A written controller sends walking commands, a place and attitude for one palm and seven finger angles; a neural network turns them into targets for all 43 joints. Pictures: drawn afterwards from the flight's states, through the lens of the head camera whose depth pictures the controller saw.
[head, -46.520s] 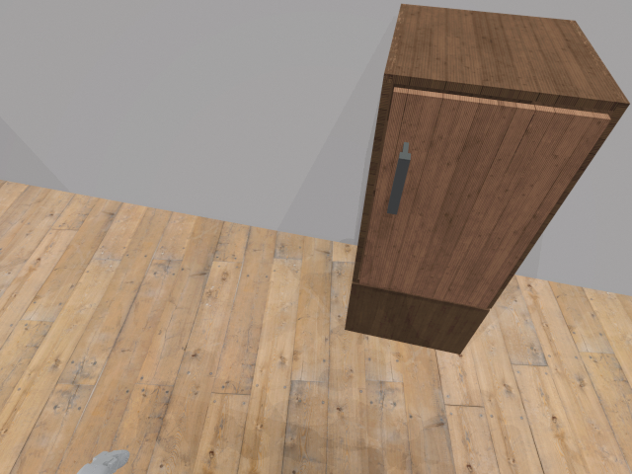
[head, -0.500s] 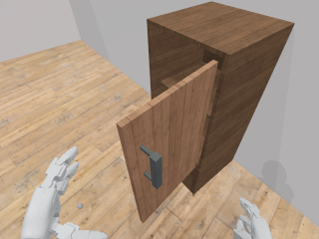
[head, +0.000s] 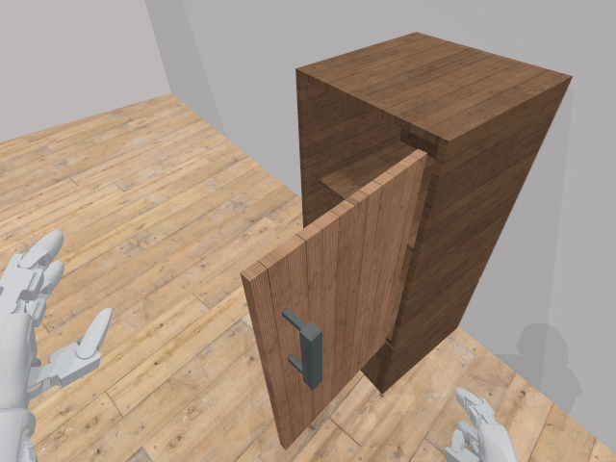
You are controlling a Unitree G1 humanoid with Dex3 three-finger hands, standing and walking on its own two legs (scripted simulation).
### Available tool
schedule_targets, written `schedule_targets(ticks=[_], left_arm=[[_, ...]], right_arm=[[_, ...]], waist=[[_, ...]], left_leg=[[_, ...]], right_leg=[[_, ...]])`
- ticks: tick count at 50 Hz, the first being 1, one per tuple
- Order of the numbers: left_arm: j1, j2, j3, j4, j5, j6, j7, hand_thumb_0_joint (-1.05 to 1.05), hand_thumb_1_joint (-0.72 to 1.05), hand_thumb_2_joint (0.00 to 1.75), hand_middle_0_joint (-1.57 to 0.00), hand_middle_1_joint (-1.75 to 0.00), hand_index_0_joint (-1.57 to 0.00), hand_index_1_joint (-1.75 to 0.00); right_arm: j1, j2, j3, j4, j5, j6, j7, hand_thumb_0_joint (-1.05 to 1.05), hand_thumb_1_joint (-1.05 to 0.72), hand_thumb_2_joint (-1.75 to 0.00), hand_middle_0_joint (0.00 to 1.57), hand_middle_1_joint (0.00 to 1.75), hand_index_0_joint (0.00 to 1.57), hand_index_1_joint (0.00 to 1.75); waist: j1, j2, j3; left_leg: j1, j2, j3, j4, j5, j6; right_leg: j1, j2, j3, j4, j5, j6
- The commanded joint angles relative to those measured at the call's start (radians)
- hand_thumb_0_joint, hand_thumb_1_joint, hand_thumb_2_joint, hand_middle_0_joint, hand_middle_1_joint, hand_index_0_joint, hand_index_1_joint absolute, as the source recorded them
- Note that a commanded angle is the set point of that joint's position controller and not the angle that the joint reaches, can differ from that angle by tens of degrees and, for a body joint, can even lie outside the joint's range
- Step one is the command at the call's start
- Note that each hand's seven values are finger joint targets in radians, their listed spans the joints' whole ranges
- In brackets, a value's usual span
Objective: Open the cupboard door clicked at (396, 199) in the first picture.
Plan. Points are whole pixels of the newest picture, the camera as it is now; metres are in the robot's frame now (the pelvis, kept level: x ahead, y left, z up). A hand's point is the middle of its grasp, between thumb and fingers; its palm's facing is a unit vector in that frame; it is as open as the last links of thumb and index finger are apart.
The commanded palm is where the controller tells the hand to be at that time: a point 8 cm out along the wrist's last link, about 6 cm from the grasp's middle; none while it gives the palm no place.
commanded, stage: draw the hand back to the body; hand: left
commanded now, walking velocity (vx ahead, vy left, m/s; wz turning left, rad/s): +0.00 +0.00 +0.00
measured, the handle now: (301, 349) +0.29 +0.05 -0.01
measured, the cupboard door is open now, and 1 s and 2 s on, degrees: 97 97 97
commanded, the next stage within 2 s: step back with the hand held close in 0.44 s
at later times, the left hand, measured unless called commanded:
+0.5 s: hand (85, 328) +0.19 +0.24 +0.17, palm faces +0.46 -0.79 -0.40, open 7.4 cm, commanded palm +0.14 +0.28 +0.18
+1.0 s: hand (59, 348) +0.17 +0.25 +0.17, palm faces +0.33 -0.79 -0.51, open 7.4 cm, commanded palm +0.11 +0.30 +0.19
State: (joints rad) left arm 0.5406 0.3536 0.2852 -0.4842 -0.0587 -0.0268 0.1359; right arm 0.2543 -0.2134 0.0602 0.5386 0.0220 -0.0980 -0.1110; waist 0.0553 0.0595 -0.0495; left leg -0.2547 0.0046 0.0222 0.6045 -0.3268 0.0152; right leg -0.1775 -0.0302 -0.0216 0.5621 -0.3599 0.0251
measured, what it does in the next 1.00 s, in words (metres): stands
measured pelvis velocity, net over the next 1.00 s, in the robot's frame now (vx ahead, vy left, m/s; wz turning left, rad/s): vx -0.05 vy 0.00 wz -0.04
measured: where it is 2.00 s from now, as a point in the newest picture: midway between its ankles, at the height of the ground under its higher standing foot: outside the picture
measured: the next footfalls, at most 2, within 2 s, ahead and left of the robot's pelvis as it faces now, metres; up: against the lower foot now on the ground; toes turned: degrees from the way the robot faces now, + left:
left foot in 1.48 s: -0.07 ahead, +0.12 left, +0.00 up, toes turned +5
right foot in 1.82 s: -0.28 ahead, -0.10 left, +0.00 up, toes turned -6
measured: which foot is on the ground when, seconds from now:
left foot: down 0.00-1.00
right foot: down 0.00-1.00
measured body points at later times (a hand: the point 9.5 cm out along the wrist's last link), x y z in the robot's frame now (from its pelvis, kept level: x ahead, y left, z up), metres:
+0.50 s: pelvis +0.00 -0.02 +0.01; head -0.02 -0.05 +0.46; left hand +0.16 +0.28 +0.20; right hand +0.19 -0.24 -0.07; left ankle +0.00 +0.11 -0.73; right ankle -0.04 -0.14 -0.73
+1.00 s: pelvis -0.05 +0.00 +0.01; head -0.03 +0.00 +0.46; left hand +0.14 +0.29 +0.20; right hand +0.12 -0.25 -0.07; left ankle +0.00 +0.11 -0.73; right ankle -0.04 -0.14 -0.73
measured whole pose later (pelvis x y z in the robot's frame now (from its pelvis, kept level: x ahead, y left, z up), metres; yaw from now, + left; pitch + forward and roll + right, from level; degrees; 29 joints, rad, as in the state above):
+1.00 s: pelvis -0.05 +0.00 +0.01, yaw -2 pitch -1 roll -1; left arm 0.57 0.45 0.42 -0.51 -0.06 -0.14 0.14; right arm 0.17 -0.23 -0.01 0.53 0.02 0.03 -0.10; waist -0.01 0.01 0.05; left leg -0.28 0.03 0.06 0.48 -0.19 0.02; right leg -0.23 -0.01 0.02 0.45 -0.21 0.03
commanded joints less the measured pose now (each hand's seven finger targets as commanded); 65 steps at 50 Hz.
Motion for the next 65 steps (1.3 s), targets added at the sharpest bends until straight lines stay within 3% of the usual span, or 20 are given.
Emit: schedule_targets(ticks=[1,3,6,10,14,18,24,27,28,29,30,32,39,44,47,56,61,63,64,65], left_arm=[[-0.12,0.194,0.182,-0.199,-0.008,-0.076,0.02,0.0,0.83,0.87,-0.2,-0.3,-0.2,-0.3],[-0.165,0.204,0.203,-0.191,-0.009,-0.081,0.021,0.0,0.9,0.9,-0.2,-0.3,-0.2,-0.3],[-0.113,0.124,0.134,-0.108,-0.016,-0.074,0.002,0.0,0.9,0.9,-0.2,-0.3,-0.2,-0.3],[-0.12,0.138,0.136,-0.106,-0.02,-0.079,-0.005,0.0,0.9,0.9,-0.2,-0.3,-0.2,-0.3],[-0.145,0.209,0.19,-0.192,-0.015,-0.096,0.006,0.0,0.9,0.9,-0.2,-0.3,-0.2,-0.3],[-0.14,0.197,0.184,-0.202,-0.011,-0.1,0.009,0.0,0.9,0.9,-0.2,-0.3,-0.2,-0.3],[-0.125,0.148,0.148,-0.1,-0.019,-0.089,-0.001,0.0,0.9,0.9,-0.2,-0.3,-0.2,-0.3],[-0.133,0.154,0.152,-0.108,-0.018,-0.093,-0.006,0.0,0.9,0.9,-0.2,-0.3,-0.2,-0.3],[-0.204,0.198,0.181,-0.157,-0.016,-0.101,0.0,0.0,0.9,0.9,-0.2,-0.3,-0.2,-0.3],[-0.388,0.349,0.327,-0.172,0.001,-0.156,0.015,0.0,0.9,0.9,-0.2,-0.3,-0.2,-0.3],[-0.238,0.259,0.262,-0.086,-0.005,-0.161,0.0,0.0,0.9,0.9,-0.2,-0.3,-0.2,-0.3],[-0.132,0.209,0.212,-0.062,0.0,-0.154,-0.012,0.0,0.9,0.9,-0.2,-0.3,-0.2,-0.3],[-0.015,0.238,0.24,-0.172,-0.002,-0.153,0.005,0.0,0.9,0.9,-0.2,-0.3,-0.2,-0.3],[0.016,0.289,0.3,-0.224,-0.005,-0.164,0.027,0.0,0.9,0.9,-0.2,-0.3,-0.2,-0.3],[0.035,0.261,0.283,-0.231,-0.007,-0.172,0.032,0.0,0.9,0.9,-0.2,-0.3,-0.2,-0.3],[0.011,0.217,0.273,-0.199,0.024,-0.218,0.043,0.0,0.9,0.9,-0.2,-0.3,-0.2,-0.3],[-0.069,0.226,0.294,-0.222,0.054,-0.248,0.045,0.0,0.9,0.9,-0.2,-0.3,-0.2,-0.3],[-0.054,0.233,0.298,-0.224,0.047,-0.251,0.043,0.0,0.9,0.9,-0.2,-0.3,-0.2,-0.3],[-0.038,0.252,0.313,-0.229,0.043,-0.256,0.042,0.0,0.9,0.9,-0.2,-0.3,-0.2,-0.3],[-0.014,0.242,0.288,-0.236,0.028,-0.256,0.042,0.0,0.9,0.9,-0.2,-0.3,-0.2,-0.3]], right_arm=[[-0.138,-0.106,-0.055,-0.141,-0.008,-0.063,-0.005,0.0,-0.9,-0.9,0.2,0.3,0.2,0.3],[-0.141,-0.108,-0.058,-0.129,-0.008,-0.062,-0.004,0.0,-0.9,-0.9,0.2,0.3,0.2,0.3],[-0.148,-0.112,-0.064,-0.118,-0.008,-0.055,0.006,0.0,-0.9,-0.9,0.2,0.3,0.2,0.3],[-0.162,-0.121,-0.075,-0.117,-0.011,-0.043,0.008,0.0,-0.9,-0.9,0.2,0.3,0.2,0.3],[-0.173,-0.115,-0.073,-0.112,-0.015,-0.052,0.003,0.0,-0.9,-0.9,0.2,0.3,0.2,0.3],[-0.177,-0.103,-0.071,-0.104,-0.014,-0.064,0.0,0.0,-0.9,-0.9,0.2,0.3,0.2,0.3],[-0.177,-0.108,-0.078,-0.09,-0.012,-0.052,0.002,0.0,-0.9,-0.9,0.2,0.3,0.2,0.3],[-0.182,-0.111,-0.083,-0.09,-0.014,-0.047,0.004,0.0,-0.9,-0.9,0.2,0.3,0.2,0.3],[-0.185,-0.113,-0.085,-0.091,-0.014,-0.049,0.002,0.0,-0.9,-0.9,0.2,0.3,0.2,0.3],[-0.158,-0.115,-0.069,-0.118,-0.006,-0.027,0.009,0.0,-0.9,-0.9,0.2,0.3,0.2,0.3],[-0.179,-0.114,-0.084,-0.09,-0.014,-0.019,0.008,0.0,-0.9,-0.9,0.2,0.3,0.2,0.3],[-0.179,-0.12,-0.091,-0.096,-0.018,0.008,0.016,0.0,-0.9,-0.9,0.2,0.3,0.2,0.3],[-0.189,-0.128,-0.109,-0.142,-0.013,0.072,0.016,0.0,-0.9,-0.9,0.2,0.3,0.2,0.3],[-0.191,-0.123,-0.114,-0.162,-0.01,0.086,0.005,0.0,-0.9,-0.9,0.2,0.3,0.2,0.3],[-0.18,-0.124,-0.114,-0.17,-0.009,0.081,0.006,0.0,-0.9,-0.9,0.2,0.3,0.2,0.3],[-0.157,-0.147,-0.116,-0.159,-0.01,0.026,0.007,0.0,-0.9,-0.9,0.2,0.3,0.2,0.3],[-0.147,-0.151,-0.123,-0.148,-0.017,-0.017,0.002,0.0,-0.9,-0.9,0.2,0.3,0.2,0.3],[-0.138,-0.137,-0.125,-0.144,-0.015,-0.027,0.006,0.0,-0.9,-0.9,0.2,0.3,0.2,0.3],[-0.129,-0.133,-0.129,-0.143,-0.02,-0.029,0.01,0.0,-0.9,-0.9,0.2,0.3,0.2,0.3],[-0.127,-0.108,-0.128,-0.134,-0.017,-0.031,0.017,0.0,-0.9,-0.9,0.2,0.3,0.2,0.3]], waist=[[0.011,0.022,-0.026],[0.008,0.031,-0.019],[0.002,-0.004,0.034],[0.006,-0.062,0.019],[0.018,0.004,-0.042],[0.014,0.043,-0.018],[0.004,-0.045,0.047],[0.007,-0.037,0.023],[0.007,-0.029,-0.012],[-0.034,0.016,0.104],[-0.033,-0.087,0.064],[-0.041,-0.119,0.023],[-0.042,-0.038,-0.123],[-0.038,-0.016,-0.14],[-0.043,0.013,-0.118],[-0.053,0.087,0.016],[-0.049,0.143,0.009],[-0.051,0.056,0.012],[-0.058,-0.004,0.012],[-0.063,-0.123,0.032]], left_leg=[[0.085,0.028,-0.021,-0.146,0.292,-0.006],[0.104,0.026,-0.018,-0.157,0.288,-0.006],[0.106,0.03,-0.015,-0.177,0.279,-0.004],[0.125,0.025,-0.004,-0.193,0.236,0.006],[0.145,0.013,0.004,-0.187,0.269,0.007],[0.168,0.01,0.013,-0.184,0.302,0.003],[0.157,0.016,0.015,-0.195,0.283,0.007],[0.181,0.015,0.022,-0.197,0.296,0.012],[0.195,0.012,0.022,-0.196,0.301,0.014],[0.117,0.022,0.003,-0.177,0.224,0.018],[0.125,0.023,-0.001,-0.135,0.229,0.021],[0.137,0.02,0.013,-0.116,0.286,0.017],[0.155,0.06,0.016,-0.145,0.513,0.007],[0.101,0.071,0.0,-0.164,0.5,0.007],[0.04,0.08,-0.011,-0.185,0.423,0.009],[-0.395,0.15,-0.124,-0.351,-0.272,0.07],[-0.572,0.205,-0.184,-0.38,-0.456,0.105],[-0.493,0.148,-0.119,-0.258,-0.39,0.081],[-0.422,0.088,-0.088,-0.156,-0.356,0.056],[-0.238,0.016,-0.02,0.034,-0.219,0.004]], right_leg=[[-0.008,0.029,-0.03,-0.105,0.272,-0.043],[-0.007,0.031,-0.029,-0.121,0.269,-0.042],[-0.006,0.031,-0.032,-0.143,0.263,-0.038],[0.013,0.032,-0.023,-0.174,0.249,-0.033],[0.064,0.026,-0.014,-0.174,0.299,-0.04],[0.047,0.028,-0.015,-0.187,0.33,-0.037],[0.031,0.031,-0.014,-0.209,0.315,-0.031],[0.034,0.031,-0.009,-0.21,0.333,-0.026],[0.046,0.029,-0.005,-0.211,0.345,-0.026],[-0.031,-0.021,0.066,-0.264,0.386,-0.029],[-0.048,-0.041,0.089,-0.274,0.45,-0.032],[-0.017,-0.058,0.088,-0.249,0.596,-0.032],[0.049,-0.033,0.041,-0.152,0.662,-0.015],[0.06,-0.011,0.039,-0.117,0.598,-0.01],[0.053,0.002,0.044,-0.103,0.512,-0.009],[0.147,0.055,0.04,0.014,0.146,0.002],[0.242,0.093,0.03,0.164,0.093,0.004],[0.129,0.058,0.103,0.062,0.046,-0.025],[0.023,0.01,0.2,-0.061,-0.033,-0.055],[-0.221,-0.092,0.353,-0.239,-0.161,-0.112]])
